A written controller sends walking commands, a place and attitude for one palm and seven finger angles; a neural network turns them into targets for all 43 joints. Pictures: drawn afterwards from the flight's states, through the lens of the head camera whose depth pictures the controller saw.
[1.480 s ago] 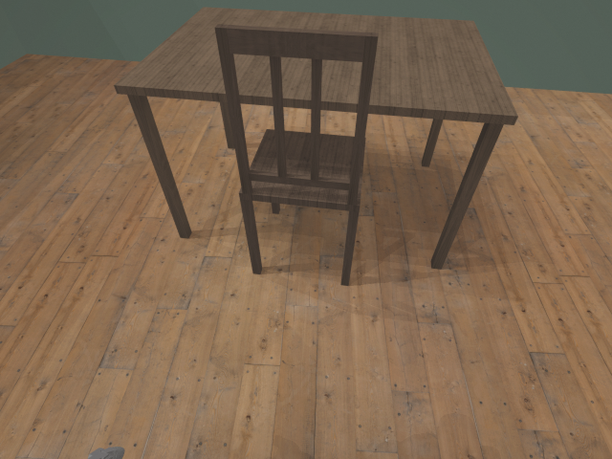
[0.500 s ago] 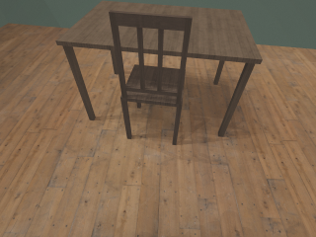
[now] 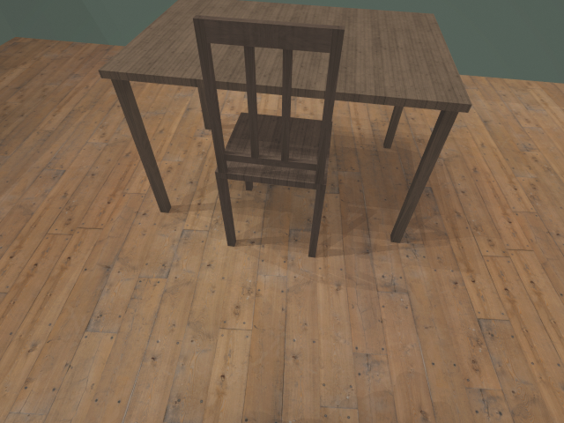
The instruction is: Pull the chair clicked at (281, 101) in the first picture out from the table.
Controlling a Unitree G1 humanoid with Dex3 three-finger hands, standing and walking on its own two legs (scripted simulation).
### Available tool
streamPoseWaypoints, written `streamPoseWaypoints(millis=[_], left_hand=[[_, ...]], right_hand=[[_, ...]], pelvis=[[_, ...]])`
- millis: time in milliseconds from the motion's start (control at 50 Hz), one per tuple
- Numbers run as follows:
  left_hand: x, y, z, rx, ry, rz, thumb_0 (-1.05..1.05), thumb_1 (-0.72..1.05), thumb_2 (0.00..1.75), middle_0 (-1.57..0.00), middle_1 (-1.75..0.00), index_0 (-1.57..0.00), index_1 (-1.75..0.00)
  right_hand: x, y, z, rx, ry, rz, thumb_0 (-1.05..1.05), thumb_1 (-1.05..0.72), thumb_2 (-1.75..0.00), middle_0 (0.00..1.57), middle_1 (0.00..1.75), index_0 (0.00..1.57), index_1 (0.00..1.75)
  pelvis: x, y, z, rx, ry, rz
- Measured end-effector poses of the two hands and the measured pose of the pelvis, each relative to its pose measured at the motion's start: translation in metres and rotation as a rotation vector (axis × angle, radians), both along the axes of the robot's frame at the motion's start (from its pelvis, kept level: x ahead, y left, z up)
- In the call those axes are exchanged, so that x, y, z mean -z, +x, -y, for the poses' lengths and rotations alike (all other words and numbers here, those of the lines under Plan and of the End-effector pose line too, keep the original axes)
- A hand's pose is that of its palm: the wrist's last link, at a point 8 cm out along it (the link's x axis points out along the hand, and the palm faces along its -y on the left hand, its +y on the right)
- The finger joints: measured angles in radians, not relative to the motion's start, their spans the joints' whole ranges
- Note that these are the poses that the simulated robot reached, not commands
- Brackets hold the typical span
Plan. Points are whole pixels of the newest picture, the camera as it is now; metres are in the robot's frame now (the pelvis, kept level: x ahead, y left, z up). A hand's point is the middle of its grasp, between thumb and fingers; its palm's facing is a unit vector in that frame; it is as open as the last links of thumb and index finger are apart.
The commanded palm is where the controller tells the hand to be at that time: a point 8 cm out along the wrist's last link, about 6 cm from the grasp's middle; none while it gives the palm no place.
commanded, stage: walk to a spot facing it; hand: left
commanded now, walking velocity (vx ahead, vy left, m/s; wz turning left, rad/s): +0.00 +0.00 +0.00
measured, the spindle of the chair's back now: (252, 107) +0.95 +0.15 -0.07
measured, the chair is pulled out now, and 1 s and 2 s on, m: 0.00 0.00 0.00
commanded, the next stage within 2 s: turn to face it in 0.40 s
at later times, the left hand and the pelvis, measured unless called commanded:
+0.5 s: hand out of the picture +0.06 +0.21 -0.19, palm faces +0.04 -0.99 -0.16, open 7.4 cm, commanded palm none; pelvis +0.08 +0.03 -0.01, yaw +3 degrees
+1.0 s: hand (193, 377) +0.23 +0.18 -0.18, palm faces +0.06 -0.98 -0.19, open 7.3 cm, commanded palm none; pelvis +0.17 +0.00 -0.01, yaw -1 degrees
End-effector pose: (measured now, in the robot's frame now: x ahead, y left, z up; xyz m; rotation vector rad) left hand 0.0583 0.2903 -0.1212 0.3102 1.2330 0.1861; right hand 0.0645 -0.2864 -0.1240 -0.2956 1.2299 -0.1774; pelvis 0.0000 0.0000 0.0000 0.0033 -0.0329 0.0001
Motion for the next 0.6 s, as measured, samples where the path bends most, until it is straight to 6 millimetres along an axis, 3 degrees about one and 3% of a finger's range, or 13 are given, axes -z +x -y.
streamPoseWaypoints(millis=[180, 400, 480, 600], left_hand=[[0.006, -0.003, 0.010, -0.022, -0.019, -0.011, 0.00, 0.91, 0.90, -0.20, -0.30, -0.20, -0.30], [0.046, -0.037, 0.027, -0.134, -0.163, -0.165, 0.00, 0.91, 0.90, -0.20, -0.30, -0.20, -0.30], [0.040, -0.016, 0.032, -0.120, -0.180, -0.195, 0.00, 0.91, 0.90, -0.20, -0.30, -0.20, -0.30], [0.031, 0.056, 0.040, -0.106, -0.168, -0.108, 0.01, 0.92, 0.90, -0.20, -0.30, -0.20, -0.30]], right_hand=[[0.007, -0.005, -0.008, 0.001, 0.017, -0.031, 0.00, -0.91, -0.90, 0.20, 0.30, 0.20, 0.30], [0.022, -0.027, -0.073, 0.045, 0.079, -0.159, 0.00, -0.91, -0.90, 0.20, 0.30, 0.20, 0.30], [0.016, -0.045, -0.096, 0.102, 0.114, -0.226, 0.00, -0.91, -0.90, 0.20, 0.30, 0.20, 0.30], [0.012, -0.060, -0.111, 0.146, 0.161, -0.378, 0.00, -0.91, -0.90, 0.20, 0.30, 0.20, 0.30]], pelvis=[[0.002, 0.008, 0.001, -0.008, -0.005, -0.005], [0.015, 0.055, -0.025, -0.042, -0.010, -0.015], [0.008, 0.074, -0.027, -0.048, -0.005, -0.024], [0.005, 0.104, -0.021, -0.056, -0.002, -0.028]])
